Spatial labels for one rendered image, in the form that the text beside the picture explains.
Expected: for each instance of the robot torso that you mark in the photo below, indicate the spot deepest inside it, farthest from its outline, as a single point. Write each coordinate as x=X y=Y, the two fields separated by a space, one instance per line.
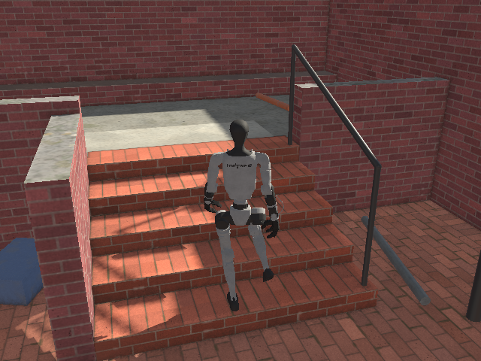
x=239 y=173

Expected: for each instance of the left robot forearm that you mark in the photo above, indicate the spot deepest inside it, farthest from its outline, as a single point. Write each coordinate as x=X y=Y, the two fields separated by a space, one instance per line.
x=208 y=197

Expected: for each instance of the robot left hand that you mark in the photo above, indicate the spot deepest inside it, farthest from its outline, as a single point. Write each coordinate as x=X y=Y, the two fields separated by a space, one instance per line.
x=208 y=208

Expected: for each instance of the robot right hand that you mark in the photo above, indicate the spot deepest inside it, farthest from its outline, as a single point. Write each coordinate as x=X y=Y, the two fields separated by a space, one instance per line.
x=275 y=227

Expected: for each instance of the right robot forearm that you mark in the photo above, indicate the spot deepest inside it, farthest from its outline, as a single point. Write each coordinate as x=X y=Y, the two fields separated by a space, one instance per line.
x=272 y=205

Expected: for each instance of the right robot upper arm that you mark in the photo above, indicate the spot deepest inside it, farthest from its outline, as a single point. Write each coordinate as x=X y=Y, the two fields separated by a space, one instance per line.
x=265 y=170

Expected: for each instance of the robot right thigh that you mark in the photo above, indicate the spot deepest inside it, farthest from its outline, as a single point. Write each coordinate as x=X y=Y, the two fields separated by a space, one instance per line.
x=257 y=217

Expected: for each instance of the left robot upper arm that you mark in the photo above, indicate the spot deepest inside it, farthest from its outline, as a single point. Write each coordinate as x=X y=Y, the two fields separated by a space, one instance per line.
x=213 y=171

